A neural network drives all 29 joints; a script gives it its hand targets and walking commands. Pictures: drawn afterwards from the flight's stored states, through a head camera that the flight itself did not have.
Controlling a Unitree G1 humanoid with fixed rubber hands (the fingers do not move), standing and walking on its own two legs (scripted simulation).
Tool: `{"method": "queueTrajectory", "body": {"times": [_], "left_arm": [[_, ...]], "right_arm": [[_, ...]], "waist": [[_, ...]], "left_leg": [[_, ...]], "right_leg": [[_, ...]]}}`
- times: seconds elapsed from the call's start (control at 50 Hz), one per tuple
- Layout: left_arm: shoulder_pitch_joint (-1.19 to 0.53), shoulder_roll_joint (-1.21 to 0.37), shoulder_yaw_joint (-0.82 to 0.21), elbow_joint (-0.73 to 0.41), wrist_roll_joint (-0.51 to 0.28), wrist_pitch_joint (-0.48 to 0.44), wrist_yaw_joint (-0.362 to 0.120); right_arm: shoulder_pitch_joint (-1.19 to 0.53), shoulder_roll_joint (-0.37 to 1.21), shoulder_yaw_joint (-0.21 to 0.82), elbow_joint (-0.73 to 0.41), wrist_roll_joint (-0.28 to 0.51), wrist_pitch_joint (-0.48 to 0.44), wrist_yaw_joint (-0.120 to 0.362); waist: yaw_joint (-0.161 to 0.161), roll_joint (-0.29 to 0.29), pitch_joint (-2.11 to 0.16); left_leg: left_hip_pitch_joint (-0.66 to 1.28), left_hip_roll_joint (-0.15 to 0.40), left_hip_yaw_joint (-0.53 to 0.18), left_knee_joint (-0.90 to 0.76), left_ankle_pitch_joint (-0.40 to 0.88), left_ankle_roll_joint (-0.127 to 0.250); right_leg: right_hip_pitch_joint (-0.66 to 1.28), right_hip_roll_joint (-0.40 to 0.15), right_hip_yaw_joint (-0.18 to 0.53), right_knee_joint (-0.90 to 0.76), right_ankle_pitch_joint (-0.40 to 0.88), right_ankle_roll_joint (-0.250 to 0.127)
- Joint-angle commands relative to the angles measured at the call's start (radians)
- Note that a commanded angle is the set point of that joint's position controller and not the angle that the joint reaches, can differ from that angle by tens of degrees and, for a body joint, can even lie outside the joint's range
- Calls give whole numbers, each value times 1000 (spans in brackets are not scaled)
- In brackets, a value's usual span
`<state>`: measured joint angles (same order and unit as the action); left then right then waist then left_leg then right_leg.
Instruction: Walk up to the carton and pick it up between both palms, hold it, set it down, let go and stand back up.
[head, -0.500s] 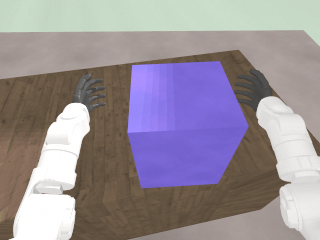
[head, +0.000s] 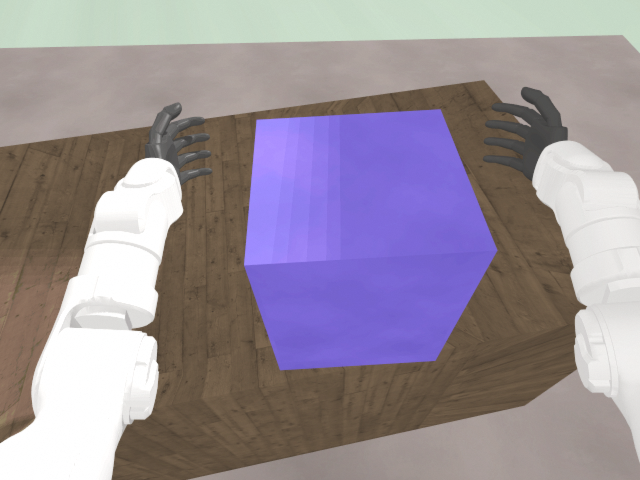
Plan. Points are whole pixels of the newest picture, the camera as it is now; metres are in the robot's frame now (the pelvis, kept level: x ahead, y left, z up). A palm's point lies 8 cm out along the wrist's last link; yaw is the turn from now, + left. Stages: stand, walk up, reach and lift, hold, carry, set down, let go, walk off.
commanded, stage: reach and lift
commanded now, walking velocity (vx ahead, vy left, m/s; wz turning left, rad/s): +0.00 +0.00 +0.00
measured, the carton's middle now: (353, 250) +0.42 -0.04 +0.01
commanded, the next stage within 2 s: none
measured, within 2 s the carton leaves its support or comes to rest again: neither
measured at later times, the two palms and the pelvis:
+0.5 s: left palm (189, 223) +0.43 +0.19 +0.08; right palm (509, 218) +0.42 -0.24 +0.07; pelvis +0.00 +0.00 +0.00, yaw +0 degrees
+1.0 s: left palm (220, 262) +0.41 +0.16 +0.01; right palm (495, 253) +0.40 -0.24 +0.01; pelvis +0.00 -0.01 -0.01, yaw +0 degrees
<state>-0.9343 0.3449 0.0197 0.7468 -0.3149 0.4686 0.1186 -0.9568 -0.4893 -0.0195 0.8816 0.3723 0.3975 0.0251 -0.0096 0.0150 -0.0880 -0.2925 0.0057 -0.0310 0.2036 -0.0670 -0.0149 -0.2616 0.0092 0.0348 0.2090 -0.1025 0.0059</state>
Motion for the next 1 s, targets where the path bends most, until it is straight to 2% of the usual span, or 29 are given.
{"method": "queueTrajectory", "body": {"times": [0.0, 0.02, 0.04, 0.06, 0.1, 0.12, 0.14, 0.2, 0.22, 0.26, 0.32, 0.38, 0.42, 0.48, 0.54, 0.58, 0.62, 0.68, 0.7, 0.72, 0.76, 0.84, 0.86, 0.88, 0.92, 0.94, 0.96, 0.98], "left_arm": [[-374, 136, 32, -68, -9, -78, -16], [-379, 134, 32, -59, -6, -89, -20], [-375, 137, 30, -71, -7, -105, -25], [-385, 146, 37, -75, 4, -122, -27], [-372, 142, 42, -75, 12, -150, -32], [-374, 145, 41, -73, 16, -162, -34], [-382, 141, 36, -76, 19, -174, -35], [-354, 138, 32, -36, 19, -203, -36], [-360, 120, 19, -26, 14, -214, -39], [-344, 122, 22, -2, 14, -236, -38], [-321, 111, 23, -5, 16, -290, -33], [-280, 97, 25, -15, 22, -339, -33], [-276, 87, 9, -25, 31, -370, -31], [-214, 61, -6, 7, 33, -405, -30], [-188, 41, -9, 22, 31, -442, -29], [-176, 20, -10, 34, 41, -472, -30], [-164, 8, -23, 50, 35, -503, -30], [-131, -5, -13, 98, 44, -547, -27], [-135, -11, -21, 109, 53, -558, -28], [-143, -15, -29, 112, 57, -570, -28], [-154, 1, -26, 95, 62, -601, -25], [-158, -44, -27, 175, 61, -653, -22], [-157, -40, -29, 176, 70, -666, -23], [-155, -31, -21, 194, 75, -676, -21], [-148, -43, -14, 219, 77, -691, -23], [-157, -48, -21, 212, 74, -696, -24], [-171, -60, -25, 198, 80, -699, -28], [-164, -55, -16, 191, 97, -704, -28]], "right_arm": [[-435, -151, -17, -128, 4, -77, -3], [-425, -134, -16, -126, 3, -87, -4], [-406, -126, -13, -119, 3, -95, -5], [-402, -111, -10, -101, 7, -106, -6], [-379, -111, -12, -99, -8, -129, -13], [-375, -110, -18, -94, -10, -142, -18], [-368, -107, -16, -79, -11, -150, -22], [-360, -94, -6, -75, -18, -180, -28], [-352, -90, -2, -67, -8, -188, -27], [-341, -88, 2, -63, -13, -213, -27], [-319, -80, 1, -67, -20, -263, -33], [-282, -58, 11, -65, -17, -306, -28], [-255, -72, 2, -45, -37, -335, -29], [-214, -66, 13, -9, -24, -372, -23], [-192, -56, 10, 2, -40, -414, -13], [-175, -37, 8, 29, -45, -444, -8], [-177, -41, 12, 42, -50, -475, -1], [-164, -35, 14, 60, -59, -517, 0], [-165, -23, 13, 76, -54, -528, 0], [-160, -10, 15, 94, -50, -539, 4], [-150, 0, 27, 117, -55, -562, 4], [-192, 38, 40, 149, -43, -616, 2], [-180, 39, 37, 150, -53, -628, 1], [-178, 38, 33, 155, -55, -639, -3], [-182, 41, 38, 156, -58, -653, -13], [-167, 49, 32, 173, -65, -655, -16], [-180, 67, 40, 173, -72, -656, -19], [-156, 70, 31, 186, -80, -657, -22]], "waist": [[0, -80, -510], [-6, -92, -512], [-12, -72, -524], [-2, -75, -506], [-12, -83, -513], [-5, -51, -512], [-11, -37, -519], [-22, -49, -522], [-20, -27, -512], [-26, -48, -540], [-13, -45, -591], [-13, -26, -611], [-28, -8, -627], [-21, 8, -614], [-20, -16, -600], [-20, 5, -586], [-29, -28, -565], [-19, -46, -585], [-18, -13, -579], [-12, -4, -569], [-15, -33, -589], [-6, -26, -552], [-22, -33, -564], [-16, -44, -567], [-22, -38, -575], [-29, -53, -568], [-27, -48, -578], [-25, -18, -580]], "left_leg": [[276, -45, -9, 57, 254, -19], [259, -49, -4, 49, 222, -16], [265, -43, -4, 48, 206, -10], [247, -51, 1, 45, 197, -6], [227, -51, -1, 40, 180, -6], [220, -50, -3, 44, 170, -6], [233, -49, -5, 40, 157, -9], [223, -43, -3, 54, 141, -3], [217, -49, -2, 57, 143, -4], [227, -41, -11, 60, 142, -3], [229, -42, -14, 86, 217, -9], [252, -47, -6, 98, 241, -13], [265, -35, -18, 110, 303, -26], [283, -32, -20, 124, 356, -32], [303, -25, -32, 135, 373, -38], [306, -27, -24, 134, 382, -40], [292, -20, -38, 130, 376, -41], [281, -21, -35, 137, 411, -50], [253, -25, -30, 138, 389, -43], [249, -30, -28, 131, 379, -46], [244, -31, -24, 127, 356, -48], [170, -25, -24, 117, 272, -41], [166, -26, -23, 107, 236, -39], [161, -27, -16, 101, 217, -35], [116, -25, -14, 106, 165, -32], [116, -30, -11, 102, 159, -34], [125, -33, -7, 98, 155, -32], [124, -36, 1, 95, 159, -38]], "right_leg": [[144, 28, -22, 56, 408, 51], [142, 27, -20, 59, 403, 54], [141, 24, -17, 59, 389, 54], [134, 21, -11, 58, 393, 59], [150, 21, -19, 68, 397, 60], [127, 19, -13, 69, 359, 53], [116, 21, -18, 65, 343, 49], [92, 20, -20, 60, 316, 53], [80, 24, -20, 67, 311, 49], [74, 27, -23, 70, 302, 46], [76, 30, -20, 86, 348, 49], [64, 32, -18, 87, 356, 57], [55, 36, -21, 92, 374, 41], [48, 43, -25, 90, 397, 44], [-1, 41, -23, 75, 374, 37], [-9, 42, -21, 73, 379, 38], [-18, 42, -23, 74, 365, 38], [-13, 43, -21, 84, 402, 41], [-13, 44, -14, 81, 395, 40], [-21, 40, -10, 80, 384, 43], [-9, 39, -17, 84, 379, 54], [-44, 36, -17, 85, 310, 56], [-54, 36, -20, 91, 291, 59], [-56, 32, -25, 86, 280, 65], [-52, 26, -18, 90, 254, 69], [-51, 27, -21, 90, 256, 68], [-53, 28, -22, 87, 253, 70], [-50, 28, -21, 85, 267, 72]]}}
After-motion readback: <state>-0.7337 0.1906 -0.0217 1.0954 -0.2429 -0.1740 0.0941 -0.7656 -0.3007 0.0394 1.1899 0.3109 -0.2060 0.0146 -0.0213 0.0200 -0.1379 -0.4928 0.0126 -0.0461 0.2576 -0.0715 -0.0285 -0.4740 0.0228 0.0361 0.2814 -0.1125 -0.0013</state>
